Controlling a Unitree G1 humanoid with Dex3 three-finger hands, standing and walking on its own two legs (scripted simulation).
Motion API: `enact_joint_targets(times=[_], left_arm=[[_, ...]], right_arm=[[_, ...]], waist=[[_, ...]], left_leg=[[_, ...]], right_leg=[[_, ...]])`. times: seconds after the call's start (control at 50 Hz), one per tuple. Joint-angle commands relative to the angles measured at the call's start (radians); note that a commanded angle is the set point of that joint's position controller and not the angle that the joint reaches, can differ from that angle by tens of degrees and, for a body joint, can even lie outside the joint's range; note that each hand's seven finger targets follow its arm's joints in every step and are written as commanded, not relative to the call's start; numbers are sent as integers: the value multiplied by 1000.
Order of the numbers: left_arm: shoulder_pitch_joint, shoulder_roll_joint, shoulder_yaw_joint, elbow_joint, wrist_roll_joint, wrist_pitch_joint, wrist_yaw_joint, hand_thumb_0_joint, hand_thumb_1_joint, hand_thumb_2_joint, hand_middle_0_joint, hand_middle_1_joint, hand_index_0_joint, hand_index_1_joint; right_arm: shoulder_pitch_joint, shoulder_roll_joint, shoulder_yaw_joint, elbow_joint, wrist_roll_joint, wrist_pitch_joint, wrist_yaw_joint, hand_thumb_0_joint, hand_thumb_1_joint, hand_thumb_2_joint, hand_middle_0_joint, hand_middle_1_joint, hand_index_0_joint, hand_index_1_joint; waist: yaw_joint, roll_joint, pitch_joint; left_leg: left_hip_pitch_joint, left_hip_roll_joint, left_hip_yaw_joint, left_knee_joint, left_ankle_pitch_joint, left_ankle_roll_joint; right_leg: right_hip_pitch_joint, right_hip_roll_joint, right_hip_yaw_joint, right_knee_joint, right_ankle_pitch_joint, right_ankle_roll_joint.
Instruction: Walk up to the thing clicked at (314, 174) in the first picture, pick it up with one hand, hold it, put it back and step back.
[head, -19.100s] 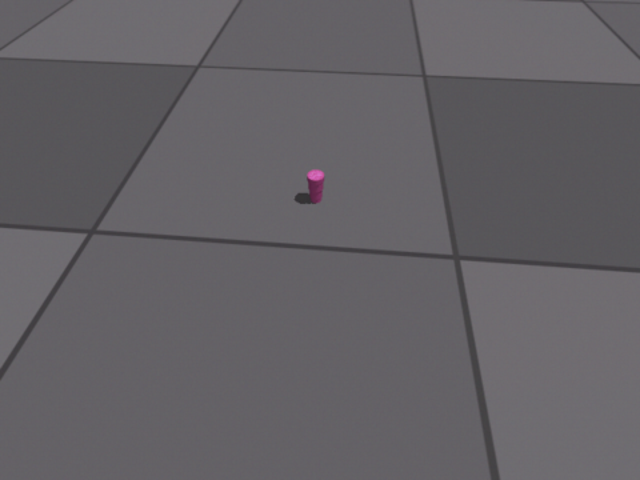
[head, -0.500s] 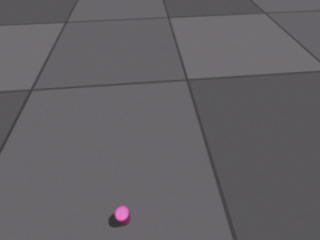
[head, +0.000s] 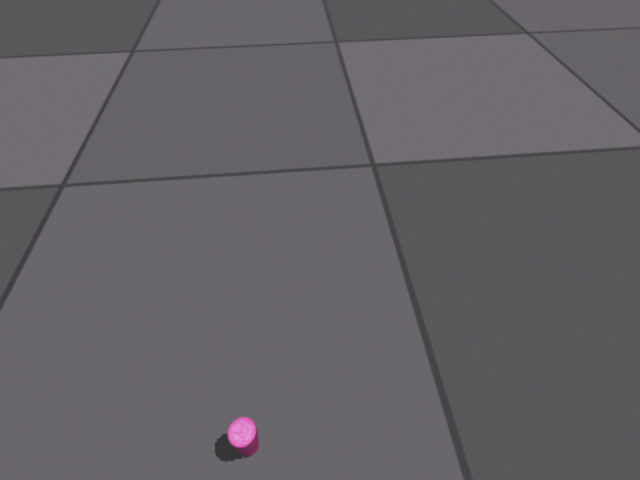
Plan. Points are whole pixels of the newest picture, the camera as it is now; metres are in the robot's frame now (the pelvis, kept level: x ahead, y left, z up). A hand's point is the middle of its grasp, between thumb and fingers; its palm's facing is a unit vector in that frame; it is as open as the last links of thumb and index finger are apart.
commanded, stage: stand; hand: left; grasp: from the side
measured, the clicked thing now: (246, 439) +0.36 +0.22 -0.71
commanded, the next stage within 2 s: go down in 1.12 s
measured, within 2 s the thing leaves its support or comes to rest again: neither
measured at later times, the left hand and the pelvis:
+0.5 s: hand out of the picture +0.07 +0.26 -0.16, palm faces -0.03 -0.94 -0.35, open 7.4 cm; pelvis +0.00 +0.00 +0.00, yaw +0 degrees
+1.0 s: hand out of the picture +0.07 +0.26 -0.16, palm faces -0.03 -0.94 -0.35, open 7.4 cm; pelvis +0.00 +0.00 +0.00, yaw +0 degrees
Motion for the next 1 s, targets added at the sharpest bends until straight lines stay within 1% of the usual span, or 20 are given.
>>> enact_joint_targets(times=[0.0, 0.02, 0.14, 0.16, 0.26, 0.28, 0.32, 0.34, 0.36, 0.4, 0.44, 0.46, 0.58, 0.62, 0.68, 0.7, 0.76, 0.84, 0.9, 0.98], left_arm=[[-37, 219, 47, -61, -2, -24, 13, 0, 900, 900, -200, -300, -200, -301], [-39, 216, 46, -61, -1, -23, 12, 0, 900, 900, -200, -300, -200, -301], [-43, 220, 49, -64, 0, -25, 13, 0, 900, 900, -200, -300, -200, -301], [-34, 218, 47, -62, -1, -25, 13, 0, 900, 900, -200, -300, -200, -301], [-34, 218, 49, -63, 1, -21, 12, 0, 900, 900, -200, -300, -200, -301], [-36, 221, 49, -61, -1, -21, 11, 0, 900, 900, -200, -300, -200, -301], [-28, 213, 47, -59, 1, -21, 12, 0, 900, 900, -200, -300, -200, -301], [-30, 218, 48, -58, 0, -22, 11, 0, 900, 900, -200, -300, -200, -301], [-38, 220, 49, -61, 0, -21, 11, 0, 900, 900, -200, -300, -200, -301], [-33, 211, 46, -61, -4, -22, 10, 0, 900, 900, -200, -300, -200, -301], [-29, 223, 51, -61, 0, -22, 11, 0, 900, 900, -200, -300, -200, -301], [-29, 219, 49, -59, 0, -20, 11, 0, 900, 900, -200, -300, -200, -301], [-28, 221, 50, -58, -2, -21, 10, 0, 900, 900, -200, -300, -200, -301], [-29, 214, 48, -58, 0, -20, 10, 0, 900, 900, -200, -300, -200, -301], [-35, 222, 51, -61, 0, -20, 11, 0, 900, 900, -200, -300, -200, -301], [-33, 217, 49, -61, -1, -21, 11, 0, 900, 900, -200, -300, -200, -301], [-24, 221, 49, -59, -2, -23, 11, 0, 900, 900, -200, -300, -200, -301], [-27, 218, 49, -61, 2, -21, 12, 0, 900, 900, -200, -300, -200, -301], [-28, 217, 48, -60, -3, -22, 12, 0, 900, 900, -200, -300, -200, -301], [-29, 219, 50, -62, 0, -23, 13, 0, 900, 900, -200, -300, -200, -301]], right_arm=[[-31, -210, -38, -55, 0, -22, -11, 0, -900, -900, 200, 300, 200, 300], [-32, -213, -38, -58, -1, -22, -11, 0, -900, -900, 200, 300, 200, 300], [-22, -212, -38, -59, -1, -22, -13, 0, -900, -900, 200, 300, 200, 300], [-30, -212, -37, -59, 1, -23, -12, 0, -900, -900, 200, 300, 200, 300], [-30, -217, -38, -61, -1, -24, -14, 0, -900, -900, 200, 300, 200, 300], [-25, -210, -36, -59, 0, -24, -13, 0, -900, -900, 200, 300, 200, 300], [-31, -219, -39, -59, 1, -22, -14, 0, -900, -900, 200, 300, 200, 300], [-26, -210, -37, -58, 0, -23, -13, 0, -900, -900, 200, 300, 200, 300], [-22, -216, -40, -60, -1, -23, -14, 0, -900, -900, 200, 300, 200, 300], [-21, -217, -38, -57, 0, -23, -13, 0, -900, -900, 200, 300, 200, 300], [-26, -211, -39, -61, 0, -23, -14, 0, -900, -900, 200, 300, 200, 300], [-22, -214, -37, -62, -1, -24, -14, 0, -900, -900, 200, 300, 200, 300], [-20, -213, -37, -60, 0, -25, -14, 0, -900, -900, 200, 300, 200, 300], [-24, -219, -38, -61, 0, -24, -15, 0, -900, -900, 200, 300, 200, 300], [-18, -211, -37, -63, 0, -23, -14, 0, -900, -900, 200, 300, 200, 300], [-26, -216, -37, -62, -1, -24, -13, 0, -900, -900, 200, 300, 200, 300], [-21, -213, -38, -62, 0, -25, -13, 0, -900, -900, 200, 300, 200, 300], [-27, -216, -40, -64, 1, -23, -15, 0, -900, -900, 200, 300, 200, 300], [-17, -212, -35, -60, 1, -23, -14, 0, -900, -900, 200, 300, 200, 300], [-22, -217, -38, -65, 0, -22, -14, 0, -900, -900, 200, 300, 200, 300]], waist=[[1, -5, -67], [-1, 4, -61], [-3, -2, -81], [2, -2, -62], [3, 6, -73], [1, -3, -65], [6, 2, -71], [1, -12, -65], [-1, -9, -72], [2, 10, -61], [2, -7, -78], [2, -2, -67], [3, -9, -55], [4, -5, -60], [-1, -4, -76], [4, 4, -68], [3, -10, -64], [2, -3, -71], [2, 1, -60], [1, -3, -76]], left_leg=[[6, 100, -71, -33, 131, 41], [-5, 97, -69, -33, 107, 43], [9, 101, -69, -28, 138, 45], [3, 100, -73, -31, 138, 42], [13, 104, -70, -33, 130, 45], [8, 103, -73, -39, 134, 40], [18, 105, -73, -34, 129, 46], [11, 101, -72, -37, 131, 42], [11, 101, -68, -35, 130, 44], [0, 97, -69, -38, 127, 44], [15, 103, -69, -35, 130, 46], [4, 100, -70, -39, 131, 44], [8, 100, -75, -42, 120, 42], [11, 102, -73, -35, 108, 47], [14, 100, -70, -39, 124, 45], [11, 100, -71, -36, 133, 46], [15, 101, -73, -36, 148, 43], [22, 101, -70, -30, 139, 43], [7, 100, -70, -36, 126, 46], [19, 103, -69, -30, 155, 46]], right_leg=[[6, -131, 108, -56, 163, -12], [5, -133, 110, -61, 151, -11], [20, -137, 113, -51, 193, -14], [9, -131, 105, -54, 184, -11], [6, -131, 107, -48, 168, -13], [4, -129, 104, -44, 160, -14], [6, -129, 107, -49, 161, -12], [4, -129, 104, -50, 158, -12], [11, -132, 110, -47, 163, -16], [8, -132, 112, -51, 173, -14], [17, -134, 110, -42, 172, -16], [9, -131, 110, -45, 174, -15], [-1, -130, 110, -50, 143, -12], [1, -133, 110, -54, 149, -12], [12, -133, 112, -43, 168, -16], [11, -133, 111, -46, 179, -14], [2, -130, 107, -47, 179, -11], [7, -131, 107, -45, 184, -13], [6, -134, 115, -53, 178, -13], [18, -135, 111, -45, 205, -13]])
